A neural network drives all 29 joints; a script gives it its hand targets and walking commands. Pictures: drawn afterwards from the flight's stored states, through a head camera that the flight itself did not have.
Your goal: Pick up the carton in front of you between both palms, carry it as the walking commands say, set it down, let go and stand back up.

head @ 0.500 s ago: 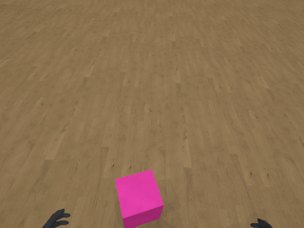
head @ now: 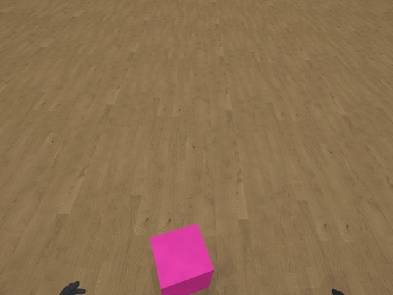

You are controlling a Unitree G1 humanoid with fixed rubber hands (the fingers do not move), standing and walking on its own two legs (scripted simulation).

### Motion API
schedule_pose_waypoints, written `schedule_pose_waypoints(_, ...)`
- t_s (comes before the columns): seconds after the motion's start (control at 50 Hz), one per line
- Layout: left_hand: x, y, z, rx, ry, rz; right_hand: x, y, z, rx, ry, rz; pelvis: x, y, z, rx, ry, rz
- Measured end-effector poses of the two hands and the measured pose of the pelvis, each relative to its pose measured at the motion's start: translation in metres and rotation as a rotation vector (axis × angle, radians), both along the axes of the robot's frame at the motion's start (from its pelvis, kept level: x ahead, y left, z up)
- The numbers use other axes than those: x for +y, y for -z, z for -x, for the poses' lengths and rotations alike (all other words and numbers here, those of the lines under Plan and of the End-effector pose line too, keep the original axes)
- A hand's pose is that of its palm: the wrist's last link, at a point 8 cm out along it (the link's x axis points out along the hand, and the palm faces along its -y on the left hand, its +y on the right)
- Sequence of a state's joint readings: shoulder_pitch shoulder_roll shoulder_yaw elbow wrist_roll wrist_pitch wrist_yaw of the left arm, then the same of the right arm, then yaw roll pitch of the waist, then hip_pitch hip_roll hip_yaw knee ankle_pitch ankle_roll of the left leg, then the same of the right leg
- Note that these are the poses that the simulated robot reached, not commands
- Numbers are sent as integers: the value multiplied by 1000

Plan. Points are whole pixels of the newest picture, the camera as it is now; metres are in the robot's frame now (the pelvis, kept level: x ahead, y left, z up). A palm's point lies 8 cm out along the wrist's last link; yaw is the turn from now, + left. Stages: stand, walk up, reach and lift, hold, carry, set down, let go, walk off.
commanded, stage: stand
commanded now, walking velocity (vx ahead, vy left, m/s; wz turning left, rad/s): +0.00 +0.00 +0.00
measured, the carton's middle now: (180, 263) +0.41 +0.06 -0.65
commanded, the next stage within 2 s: none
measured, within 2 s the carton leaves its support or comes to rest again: neither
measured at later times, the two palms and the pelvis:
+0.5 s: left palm out of the picture +0.08 +0.30 -0.11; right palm out of the picture +0.08 -0.31 -0.08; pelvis -0.02 +0.00 +0.01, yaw +0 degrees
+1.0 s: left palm out of the picture +0.06 +0.30 -0.11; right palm out of the picture +0.07 -0.31 -0.09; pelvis -0.02 +0.00 +0.01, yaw +0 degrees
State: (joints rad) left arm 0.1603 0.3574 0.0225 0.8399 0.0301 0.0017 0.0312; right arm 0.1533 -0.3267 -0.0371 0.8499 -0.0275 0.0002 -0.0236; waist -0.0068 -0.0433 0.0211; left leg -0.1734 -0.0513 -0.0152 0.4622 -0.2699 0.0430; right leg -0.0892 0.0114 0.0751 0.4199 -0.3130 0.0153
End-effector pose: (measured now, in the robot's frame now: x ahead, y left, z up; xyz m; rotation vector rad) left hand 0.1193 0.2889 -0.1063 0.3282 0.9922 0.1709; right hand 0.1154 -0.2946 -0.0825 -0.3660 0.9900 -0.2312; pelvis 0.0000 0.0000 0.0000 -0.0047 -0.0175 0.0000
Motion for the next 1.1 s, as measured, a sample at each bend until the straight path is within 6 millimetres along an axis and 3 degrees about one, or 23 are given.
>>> schedule_pose_waypoints(0.52, 10, 1, 44, 84, -26, -17, -14, 2, 33, 74, 16, 11, -2, -5, 19, -23, -3, 2)
schedule_pose_waypoints(1.1, 16, 0, 57, 119, -40, -25, -19, 4, 42, 112, 20, 14, -2, -7, 25, -26, -10, 1)
